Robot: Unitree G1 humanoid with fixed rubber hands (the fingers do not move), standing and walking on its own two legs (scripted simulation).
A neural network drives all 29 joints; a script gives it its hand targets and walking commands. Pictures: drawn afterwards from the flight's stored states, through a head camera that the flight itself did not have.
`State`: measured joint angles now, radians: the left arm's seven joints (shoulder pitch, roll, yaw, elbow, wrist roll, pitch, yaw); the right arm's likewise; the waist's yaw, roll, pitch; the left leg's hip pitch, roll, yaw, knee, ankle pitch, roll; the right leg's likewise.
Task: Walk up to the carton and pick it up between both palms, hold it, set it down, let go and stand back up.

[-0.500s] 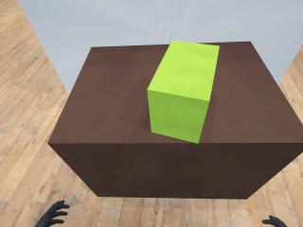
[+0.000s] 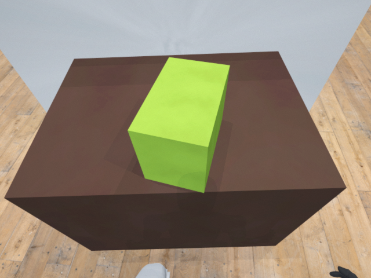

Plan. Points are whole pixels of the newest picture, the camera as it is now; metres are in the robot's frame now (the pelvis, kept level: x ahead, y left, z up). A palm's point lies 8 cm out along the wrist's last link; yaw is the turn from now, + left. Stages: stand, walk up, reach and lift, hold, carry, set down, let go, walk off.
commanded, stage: walk up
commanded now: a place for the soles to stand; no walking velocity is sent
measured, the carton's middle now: (186, 123) +0.50 +0.04 +0.01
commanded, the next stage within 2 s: reach and lift in 1.76 s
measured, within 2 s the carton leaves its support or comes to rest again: neither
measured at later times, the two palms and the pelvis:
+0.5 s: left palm (67, 263) +0.16 +0.30 -0.09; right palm out of the picture +0.14 -0.31 -0.08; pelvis +0.04 +0.00 -0.01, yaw +0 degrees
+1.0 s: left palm (64, 255) +0.17 +0.30 -0.08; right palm out of the picture +0.14 -0.30 -0.07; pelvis +0.03 +0.01 +0.00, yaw +0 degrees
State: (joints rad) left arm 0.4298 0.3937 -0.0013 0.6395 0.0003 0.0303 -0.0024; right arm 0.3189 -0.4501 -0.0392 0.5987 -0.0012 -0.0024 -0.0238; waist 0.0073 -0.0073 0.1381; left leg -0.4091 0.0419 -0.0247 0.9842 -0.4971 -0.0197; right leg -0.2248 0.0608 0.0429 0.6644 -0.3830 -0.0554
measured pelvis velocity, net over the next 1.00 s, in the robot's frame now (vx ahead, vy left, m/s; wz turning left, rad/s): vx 0.03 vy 0.01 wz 0.00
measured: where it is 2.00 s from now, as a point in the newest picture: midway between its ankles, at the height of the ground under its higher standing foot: outside the picture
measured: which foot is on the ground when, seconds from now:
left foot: up 0.00-0.08, down 0.10-1.00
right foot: down 0.00-0.12, up 0.14-0.32, down 0.34-1.00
